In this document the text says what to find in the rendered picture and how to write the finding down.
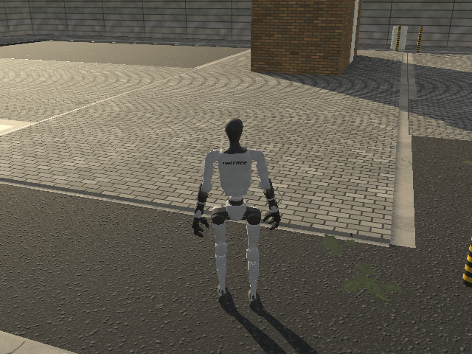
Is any right robot shin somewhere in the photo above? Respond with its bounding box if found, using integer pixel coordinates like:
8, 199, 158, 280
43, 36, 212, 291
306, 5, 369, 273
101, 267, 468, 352
248, 249, 259, 299

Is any right robot upper arm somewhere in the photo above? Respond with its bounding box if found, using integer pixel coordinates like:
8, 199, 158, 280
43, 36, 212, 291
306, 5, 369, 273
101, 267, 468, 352
250, 149, 271, 190

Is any robot shin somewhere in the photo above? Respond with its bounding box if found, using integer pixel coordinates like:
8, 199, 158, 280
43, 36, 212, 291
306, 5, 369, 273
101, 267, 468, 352
248, 249, 259, 299
215, 243, 226, 294

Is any left robot shin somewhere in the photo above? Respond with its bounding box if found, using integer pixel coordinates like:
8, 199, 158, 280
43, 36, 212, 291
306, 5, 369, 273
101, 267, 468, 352
215, 243, 226, 294

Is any right robot forearm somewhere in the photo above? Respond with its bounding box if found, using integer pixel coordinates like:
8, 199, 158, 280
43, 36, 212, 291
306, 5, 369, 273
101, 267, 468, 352
263, 179, 279, 212

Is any left robot hand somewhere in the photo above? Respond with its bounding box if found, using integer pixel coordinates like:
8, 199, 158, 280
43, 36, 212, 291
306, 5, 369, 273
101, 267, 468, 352
192, 216, 209, 237

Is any right robot hand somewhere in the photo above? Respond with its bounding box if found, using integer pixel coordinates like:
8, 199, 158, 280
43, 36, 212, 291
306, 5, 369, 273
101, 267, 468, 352
263, 210, 281, 230

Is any left robot upper arm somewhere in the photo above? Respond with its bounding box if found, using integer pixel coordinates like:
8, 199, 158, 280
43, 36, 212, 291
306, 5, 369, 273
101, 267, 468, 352
201, 150, 219, 192

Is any left robot forearm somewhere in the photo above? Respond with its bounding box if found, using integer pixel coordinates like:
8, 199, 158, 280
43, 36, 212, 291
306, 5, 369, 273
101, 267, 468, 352
193, 181, 209, 218

